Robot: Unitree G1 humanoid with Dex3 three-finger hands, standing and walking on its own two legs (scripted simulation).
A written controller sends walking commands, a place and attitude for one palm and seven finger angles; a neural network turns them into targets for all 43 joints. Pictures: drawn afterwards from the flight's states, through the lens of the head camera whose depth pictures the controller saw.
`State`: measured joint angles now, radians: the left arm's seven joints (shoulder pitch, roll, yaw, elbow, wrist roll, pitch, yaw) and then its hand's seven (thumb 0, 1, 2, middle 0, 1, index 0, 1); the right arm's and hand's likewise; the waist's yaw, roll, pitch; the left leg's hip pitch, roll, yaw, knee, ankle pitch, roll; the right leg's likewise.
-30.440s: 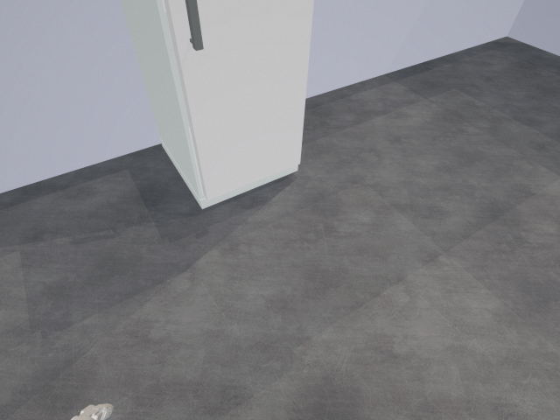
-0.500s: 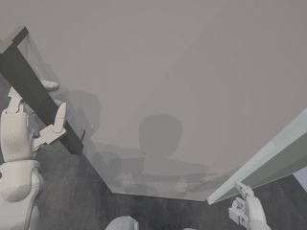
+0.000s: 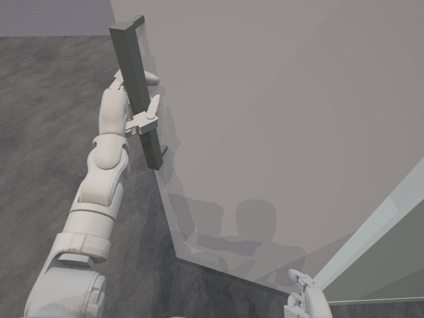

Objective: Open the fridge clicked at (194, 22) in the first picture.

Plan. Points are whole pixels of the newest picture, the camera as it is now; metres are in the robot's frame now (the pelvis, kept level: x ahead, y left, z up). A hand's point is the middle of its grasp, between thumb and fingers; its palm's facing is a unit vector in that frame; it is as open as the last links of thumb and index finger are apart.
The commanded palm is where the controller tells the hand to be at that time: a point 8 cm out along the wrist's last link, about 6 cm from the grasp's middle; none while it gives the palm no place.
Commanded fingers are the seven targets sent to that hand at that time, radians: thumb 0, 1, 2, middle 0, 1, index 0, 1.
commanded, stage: stop walking and hold the door back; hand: left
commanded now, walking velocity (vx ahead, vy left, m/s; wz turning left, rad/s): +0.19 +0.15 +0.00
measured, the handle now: (148, 105) +0.43 +0.18 +0.19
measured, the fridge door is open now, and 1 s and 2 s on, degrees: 70 68 68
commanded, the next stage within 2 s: loosen the grip on the handle in 0.94 s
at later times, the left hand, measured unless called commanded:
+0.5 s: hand (159, 103) +0.43 +0.16 +0.19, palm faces +0.11 -0.98 -0.17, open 5.9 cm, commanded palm +0.40 +0.22 +0.17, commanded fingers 0.00 0.90 0.90 -0.45 -1.40 -0.45 -1.40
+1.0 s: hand (152, 112) +0.41 +0.16 +0.19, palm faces +0.01 -0.99 -0.12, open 5.9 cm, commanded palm +0.40 +0.23 +0.17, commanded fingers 0.00 0.90 0.90 -0.45 -1.40 -0.45 -1.40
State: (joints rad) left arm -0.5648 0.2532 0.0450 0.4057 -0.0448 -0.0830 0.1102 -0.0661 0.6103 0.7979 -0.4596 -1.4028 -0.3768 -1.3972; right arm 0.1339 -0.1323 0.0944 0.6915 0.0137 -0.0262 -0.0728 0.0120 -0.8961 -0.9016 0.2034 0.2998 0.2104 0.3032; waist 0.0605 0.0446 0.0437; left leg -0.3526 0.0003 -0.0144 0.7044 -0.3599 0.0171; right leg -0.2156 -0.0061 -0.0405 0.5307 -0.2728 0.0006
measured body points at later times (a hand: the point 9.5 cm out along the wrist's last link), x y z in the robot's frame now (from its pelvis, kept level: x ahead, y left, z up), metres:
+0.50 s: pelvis +0.00 +0.03 +0.00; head +0.01 +0.01 +0.45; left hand +0.42 +0.21 +0.20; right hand +0.08 -0.23 -0.13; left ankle +0.03 +0.13 -0.71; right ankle +0.01 -0.08 -0.73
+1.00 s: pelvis +0.01 +0.06 +0.01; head +0.02 +0.06 +0.46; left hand +0.40 +0.22 +0.20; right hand +0.15 -0.18 -0.09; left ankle +0.04 +0.16 -0.73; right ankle +0.01 -0.08 -0.73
